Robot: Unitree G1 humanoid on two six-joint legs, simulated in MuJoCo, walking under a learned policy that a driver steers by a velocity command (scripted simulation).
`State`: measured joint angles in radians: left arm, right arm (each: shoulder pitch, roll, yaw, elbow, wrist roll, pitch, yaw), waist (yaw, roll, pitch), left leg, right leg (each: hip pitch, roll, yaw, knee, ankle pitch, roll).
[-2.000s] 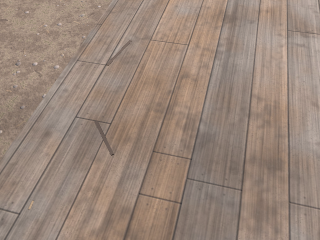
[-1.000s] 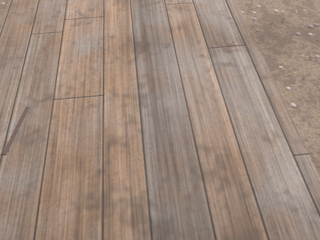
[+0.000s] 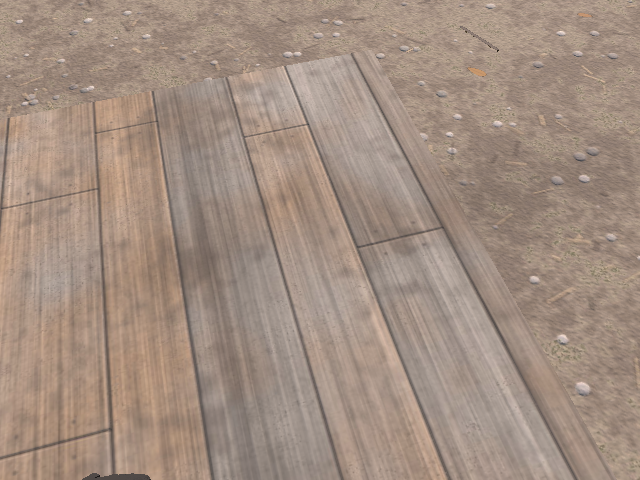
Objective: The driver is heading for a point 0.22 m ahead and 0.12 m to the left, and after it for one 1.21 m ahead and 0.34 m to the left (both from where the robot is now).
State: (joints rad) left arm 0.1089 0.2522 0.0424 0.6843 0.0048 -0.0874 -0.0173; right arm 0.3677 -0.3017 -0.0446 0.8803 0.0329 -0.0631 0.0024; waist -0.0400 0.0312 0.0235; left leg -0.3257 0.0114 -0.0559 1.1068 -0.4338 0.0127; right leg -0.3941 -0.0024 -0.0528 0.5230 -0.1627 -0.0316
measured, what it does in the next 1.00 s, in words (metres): walks ahead, turning left: left foot, then right foot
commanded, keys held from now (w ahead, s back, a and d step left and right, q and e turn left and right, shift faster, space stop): q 0.66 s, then no key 0.34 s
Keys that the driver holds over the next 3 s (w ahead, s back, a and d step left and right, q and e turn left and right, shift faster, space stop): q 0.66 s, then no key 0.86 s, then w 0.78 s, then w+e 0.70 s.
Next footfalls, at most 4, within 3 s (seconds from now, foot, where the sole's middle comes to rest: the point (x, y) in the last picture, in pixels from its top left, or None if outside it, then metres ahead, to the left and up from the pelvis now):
0.36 left None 0.28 0.14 -0.77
0.80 right None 0.32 -0.08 -0.77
1.10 left None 0.17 0.13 -0.77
2.22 left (187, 459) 0.53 0.31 -0.77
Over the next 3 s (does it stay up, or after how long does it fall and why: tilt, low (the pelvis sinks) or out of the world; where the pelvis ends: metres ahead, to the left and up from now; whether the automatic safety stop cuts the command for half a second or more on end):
stays up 0.85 0.27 0.01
